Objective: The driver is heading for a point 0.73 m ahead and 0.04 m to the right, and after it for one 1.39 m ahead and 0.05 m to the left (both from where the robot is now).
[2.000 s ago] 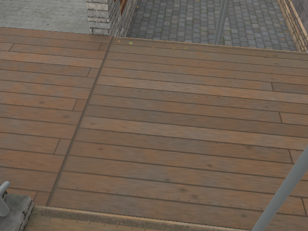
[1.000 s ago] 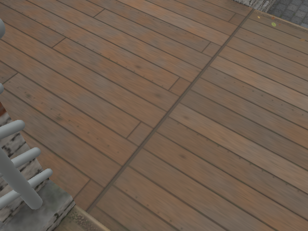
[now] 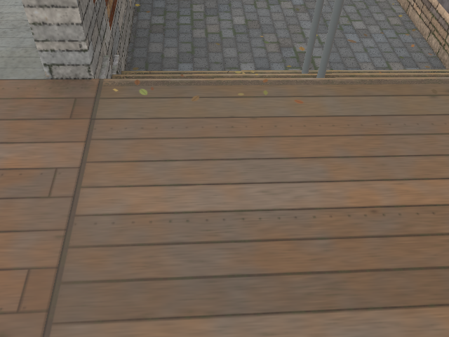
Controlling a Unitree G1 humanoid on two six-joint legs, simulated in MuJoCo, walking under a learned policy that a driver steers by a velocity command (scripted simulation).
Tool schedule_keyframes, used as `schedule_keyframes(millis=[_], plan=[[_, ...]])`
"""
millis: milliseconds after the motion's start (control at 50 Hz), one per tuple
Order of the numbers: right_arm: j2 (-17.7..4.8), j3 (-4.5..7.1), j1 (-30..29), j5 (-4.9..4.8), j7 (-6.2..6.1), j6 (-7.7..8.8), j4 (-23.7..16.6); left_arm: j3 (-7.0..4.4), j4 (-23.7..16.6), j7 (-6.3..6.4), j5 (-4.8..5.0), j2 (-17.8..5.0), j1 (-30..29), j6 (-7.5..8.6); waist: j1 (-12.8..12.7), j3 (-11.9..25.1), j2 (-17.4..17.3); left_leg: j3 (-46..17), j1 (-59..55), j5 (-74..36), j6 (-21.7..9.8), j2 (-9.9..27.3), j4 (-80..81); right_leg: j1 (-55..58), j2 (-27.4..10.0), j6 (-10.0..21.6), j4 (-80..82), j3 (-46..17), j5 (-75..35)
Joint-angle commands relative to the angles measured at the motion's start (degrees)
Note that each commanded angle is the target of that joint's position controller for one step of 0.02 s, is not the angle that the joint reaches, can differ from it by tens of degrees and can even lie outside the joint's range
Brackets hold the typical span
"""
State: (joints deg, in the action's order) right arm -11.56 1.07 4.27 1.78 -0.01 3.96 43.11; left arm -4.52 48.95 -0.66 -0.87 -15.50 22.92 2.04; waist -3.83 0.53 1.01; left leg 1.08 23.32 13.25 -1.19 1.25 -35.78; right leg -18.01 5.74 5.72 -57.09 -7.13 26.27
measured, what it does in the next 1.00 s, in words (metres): walks ahead: right foot, then left foot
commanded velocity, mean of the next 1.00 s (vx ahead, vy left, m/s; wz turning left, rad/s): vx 0.50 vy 0.00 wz -0.20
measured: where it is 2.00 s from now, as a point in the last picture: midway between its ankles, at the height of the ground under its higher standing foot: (278, 209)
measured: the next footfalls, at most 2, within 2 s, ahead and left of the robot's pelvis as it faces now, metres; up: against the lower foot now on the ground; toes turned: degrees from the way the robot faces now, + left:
right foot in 0.44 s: +0.31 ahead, -0.16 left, +0.00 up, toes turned -19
left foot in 1.00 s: +0.65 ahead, -0.10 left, +0.00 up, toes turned -5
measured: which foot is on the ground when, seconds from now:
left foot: down 0.00-0.46, up 0.48-0.98, down 1.00-1.00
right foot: up 0.00-0.42, down 0.44-1.00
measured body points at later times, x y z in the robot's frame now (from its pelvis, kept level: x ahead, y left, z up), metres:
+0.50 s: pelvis +0.23 -0.06 +0.00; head +0.26 -0.09 +0.44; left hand +0.49 +0.10 -0.10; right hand +0.12 -0.29 -0.15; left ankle +0.09 +0.11 -0.66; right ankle +0.28 -0.14 -0.73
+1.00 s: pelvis +0.49 -0.13 -0.01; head +0.52 -0.13 +0.44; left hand +0.50 +0.12 -0.15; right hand +0.60 -0.39 -0.12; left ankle +0.61 -0.09 -0.73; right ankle +0.28 -0.15 -0.71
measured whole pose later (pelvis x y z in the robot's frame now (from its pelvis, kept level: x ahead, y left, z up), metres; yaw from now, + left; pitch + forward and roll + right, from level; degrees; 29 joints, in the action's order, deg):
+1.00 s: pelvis +0.49 -0.13 -0.01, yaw -9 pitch +1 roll -1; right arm -12.7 2.0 6.7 1.9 2.5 2.0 46.8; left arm -1.0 56.4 2.1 -1.5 -12.2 22.9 4.5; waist -1.4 -2.7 -0.4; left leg 6.8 26.9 7.9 -8.8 -2.5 -32.6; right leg 7.7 3.0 3.2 -22.2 10.8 26.7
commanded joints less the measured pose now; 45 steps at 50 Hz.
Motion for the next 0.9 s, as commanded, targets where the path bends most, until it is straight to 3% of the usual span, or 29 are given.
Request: schedule_keyframes(millis=[20, 60, 100, 140, 160, 200, 220, 240, 260, 300, 340, 400, 420, 440, 460, 480, 500, 520, 540, 560, 580, 600, 620, 740, 840, 900], plan=[[-7.2, 2.59, 7.3, -0.67, -0.78, -0.12, -0.2, -0.66, -3.9, -1.01, -0.62, -2.7, -0.9, 0.02, 4.4, -3.8, -8.0, -22.2, -16.8, 17.0, -1.6, 16.7, 24.0, -23.4, -5.6, 0.0, -9.0, 0.4, -7.1], [-7.3, 3.07, 9.0, 0.45, -1.13, 0.49, 1.1, -0.33, -4.3, -2.26, -1.95, -2.2, -2.7, -0.59, 4.3, -3.0, -10.1, -12.7, -15.0, 4.9, -3.0, 13.3, 23.9, -21.5, -7.1, -1.8, -9.8, 4.4, -10.0], [-6.2, 3.39, 11.5, -0.15, -0.29, 1.21, 2.3, -0.23, -5.2, -2.65, -1.69, -1.7, -4.7, -1.20, 4.1, -1.5, -8.4, -8.5, -16.6, -5.6, -4.5, 13.6, 24.1, -22.8, -7.8, -2.4, -10.7, 4.1, -13.0], [-4.5, 3.17, 13.8, -0.83, -0.22, 1.98, 4.1, 0.09, -6.7, -2.71, -1.86, -1.7, -8.5, -1.59, 4.3, 0.2, -6.6, -5.4, -20.5, -18.4, -5.6, 14.4, 23.0, -25.4, -8.1, -2.6, -8.3, 3.2, -15.9], [-5.3, 3.17, 14.4, -0.87, -0.01, 2.17, 4.5, 0.17, -7.5, -2.80, -1.51, -1.3, -10.2, -1.85, 3.9, 0.4, -6.9, -3.8, -21.3, -22.6, -6.1, 14.9, 22.6, -26.6, -8.3, -2.9, -7.0, 3.4, -17.2], [-6.1, 3.58, 16.0, -0.98, 0.07, 2.32, 5.5, 0.72, -8.6, -3.05, -1.58, -1.0, -13.5, -2.00, 4.3, 0.4, -7.5, 0.0, -21.0, -23.6, -6.2, 14.3, 23.4, -25.1, -8.3, -2.8, -2.0, 4.9, -20.4], [-5.8, 3.32, 15.5, -1.38, -0.24, 2.55, 6.1, 0.79, -9.1, -3.17, -1.83, -0.8, -15.2, -1.86, 4.3, -1.3, -7.4, 2.3, -19.7, -22.3, -5.5, 14.0, 23.9, -24.2, -8.3, -2.7, 1.7, 5.6, -22.8], [-6.8, 3.26, 15.5, -1.27, -0.53, 2.48, 6.3, 1.13, -9.9, -3.50, -1.46, -0.5, -17.6, -1.74, 4.5, -2.5, -7.4, 3.2, -18.7, -21.8, -4.9, 13.9, 24.5, -23.0, -8.5, -2.3, 5.2, 6.4, -24.2], [-7.2, 3.35, 15.4, -1.86, -1.04, 2.29, 6.5, 1.24, -10.6, -3.42, -1.37, -0.5, -19.8, -2.10, 5.0, -3.5, -7.7, 4.5, -19.1, -21.6, -4.8, 14.6, 24.7, -22.4, -8.4, -2.6, 7.9, 7.7, -24.3], [-8.5, 3.40, 17.0, -1.61, -1.50, 1.91, 7.1, 1.60, -11.4, -3.89, -1.35, -0.5, -22.5, -2.34, 5.6, -4.2, -8.7, 6.4, -20.0, -21.3, -4.8, 14.8, 24.8, -19.6, -8.3, -1.4, 13.5, 9.2, -23.2], [-9.9, 3.58, 18.6, -0.97, -1.21, 1.24, 7.6, 1.54, -11.6, -4.59, -1.49, -1.5, -24.6, -2.45, 6.2, -4.1, -6.9, 7.6, -23.1, -20.3, -4.8, 15.2, 23.5, -17.5, -7.7, -0.1, 17.2, 10.7, -19.6], [-11.7, 3.82, 21.1, -0.62, -0.71, -0.02, 9.4, 1.35, -10.6, -3.87, -2.21, -1.6, -22.0, -1.72, 4.7, -2.1, -6.8, 10.1, -27.3, -42.7, -5.1, 16.3, 13.8, -10.0, -3.8, 2.4, 22.4, 13.6, -11.2], [-11.9, 3.56, 21.6, -0.48, -0.65, -0.51, 9.9, 0.93, -8.7, -3.42, -2.27, -2.2, -16.1, -1.15, 2.0, 1.3, -7.1, 11.5, -26.7, -49.2, -4.8, 15.9, 4.8, -2.1, -1.5, 3.8, 25.2, 13.9, -10.6], [-11.2, 3.16, 21.5, -0.91, -0.45, -0.78, 9.5, 0.10, -5.0, -2.64, -2.81, -3.7, -6.3, -0.29, -2.0, 7.3, -3.7, 13.3, -20.2, -45.4, -4.0, 14.3, -7.7, 12.6, -0.7, 5.1, 28.5, 12.8, -14.5], [-6.8, 1.90, 24.0, -1.49, 0.56, -0.74, 6.9, -1.07, -4.3, -1.65, -3.48, -8.9, 0.0, 0.04, -3.3, 16.1, 6.1, 13.7, -2.3, -18.1, -2.1, 11.1, -26.8, 31.7, -16.5, 9.7, 30.8, -8.6, -4.3], [-6.6, 2.20, 24.0, -1.23, 1.70, -0.44, 5.2, -1.89, -4.3, -1.03, -0.77, -13.1, 0.8, -0.49, -1.5, 19.5, 14.6, 7.7, 14.2, 18.5, -0.5, -0.2, -41.8, 38.6, -28.5, 15.4, 40.9, -36.1, -9.0], [-11.0, 3.45, 16.3, -0.83, 1.70, -0.43, 4.1, -1.82, -3.9, -0.28, -0.49, -12.4, -0.8, -0.94, -2.7, 12.8, 5.4, 0.7, 20.0, 13.7, -1.7, 2.8, -43.2, 35.2, -26.2, 13.3, 39.8, -26.3, -18.1], [-9.2, 3.02, 13.5, -1.55, 1.95, 0.12, 3.6, -1.08, -3.1, 0.12, -0.31, -9.6, -3.7, -0.63, -1.2, 6.3, 3.1, -0.5, 19.2, 9.4, -2.4, 4.7, -39.6, 27.5, -23.7, 11.7, 39.3, -17.3, -26.9], [-7.3, 2.59, 13.1, -1.44, 1.70, 0.02, 3.9, -0.49, -2.1, 0.33, 0.08, -7.5, -5.5, -0.24, 1.7, 1.0, 0.8, -1.1, 15.4, 6.8, -2.1, 6.4, -33.6, 19.3, -20.6, 8.9, 40.9, -11.7, -32.8], [-7.4, 2.67, 14.7, -0.48, 1.48, -0.86, 4.6, 0.20, -1.6, 0.59, 0.31, -5.9, -7.3, 0.21, 3.8, -0.9, 1.9, -1.3, 12.5, 6.0, -1.5, 7.1, -30.7, 15.0, -18.4, 7.1, 42.3, -7.7, -35.3], [-7.5, 2.80, 17.5, 0.41, 1.53, -1.62, 6.1, 0.82, -1.8, 0.66, 0.24, -4.3, -8.4, 0.83, 5.1, -0.9, 3.0, -1.0, 9.0, 5.0, -0.8, 6.9, -28.8, 12.3, -16.7, 6.3, 43.9, -4.8, -35.2], [-6.2, 2.73, 19.7, 0.10, 1.57, -2.16, 7.2, 1.10, -2.3, 0.69, 0.15, -3.1, -8.5, 1.72, 5.6, 1.0, 3.0, -0.4, 7.0, 3.3, -0.7, 6.0, -28.3, 12.6, -15.6, 6.2, 44.3, -2.4, -37.0], [-6.0, 2.79, 19.6, -0.07, 1.75, -2.52, 7.6, 1.00, -1.6, 0.70, 0.23, -3.5, -7.8, 2.27, 5.9, 0.8, 2.9, -0.2, 7.5, 2.1, -0.5, 5.5, -27.8, 12.2, -15.4, 6.4, 45.5, -1.2, -36.9], [-6.3, 3.19, 7.2, -0.70, 1.96, -2.74, 4.3, 0.99, 1.5, 0.87, -0.14, -4.3, -2.2, 3.45, 3.2, -6.5, 1.3, -3.8, 18.1, -9.4, 0.1, 3.5, -17.9, 14.5, -16.5, 4.2, 50.5, 4.4, -36.3], [-4.4, 1.92, 1.1, -0.32, 2.75, -2.18, 2.0, 1.96, 3.2, 1.74, 0.02, -2.7, -0.6, 4.17, 2.1, -7.2, 1.2, 0.9, 16.0, -15.9, -1.5, 1.9, -6.7, 18.9, -16.7, 2.2, 50.6, 11.0, -42.4], [-4.1, 1.46, -1.7, -0.14, 3.04, -1.96, 0.1, 2.08, 5.0, 2.54, -0.21, -3.9, 1.6, 3.98, 1.8, -7.4, 1.2, 4.9, 13.3, -12.1, -4.0, -0.4, -0.5, 24.0, -17.7, 1.0, 46.3, 13.7, -56.1]])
